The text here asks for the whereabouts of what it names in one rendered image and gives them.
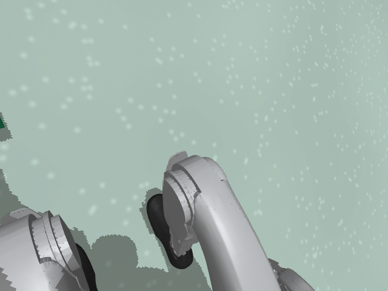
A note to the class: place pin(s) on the left robot foot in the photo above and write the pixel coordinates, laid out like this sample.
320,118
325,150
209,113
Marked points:
87,268

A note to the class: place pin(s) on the right robot hand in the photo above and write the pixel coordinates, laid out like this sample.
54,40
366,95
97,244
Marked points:
288,279

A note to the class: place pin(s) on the right robot foot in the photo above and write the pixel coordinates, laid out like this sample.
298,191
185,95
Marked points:
161,229

